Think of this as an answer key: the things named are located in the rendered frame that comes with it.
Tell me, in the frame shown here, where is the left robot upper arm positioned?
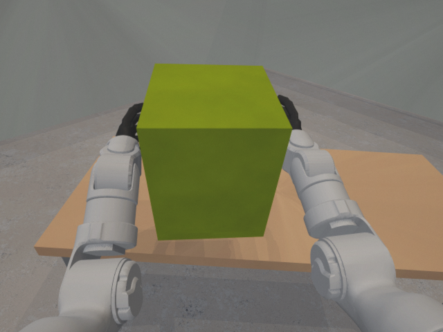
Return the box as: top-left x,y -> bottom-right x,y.
19,257 -> 143,332

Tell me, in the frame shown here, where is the table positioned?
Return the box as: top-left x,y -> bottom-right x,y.
33,136 -> 443,304

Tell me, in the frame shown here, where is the carton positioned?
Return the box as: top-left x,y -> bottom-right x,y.
136,64 -> 293,241

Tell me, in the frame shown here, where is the right robot forearm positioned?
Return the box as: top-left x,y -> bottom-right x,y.
282,129 -> 396,281

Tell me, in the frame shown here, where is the right robot hand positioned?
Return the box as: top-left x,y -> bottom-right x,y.
278,95 -> 302,130

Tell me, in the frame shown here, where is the left robot hand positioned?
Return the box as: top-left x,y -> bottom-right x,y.
116,103 -> 143,141

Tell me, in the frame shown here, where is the left robot forearm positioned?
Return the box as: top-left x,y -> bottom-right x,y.
58,136 -> 141,313

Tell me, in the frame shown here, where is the right robot upper arm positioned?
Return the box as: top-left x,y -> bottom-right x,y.
310,232 -> 443,332

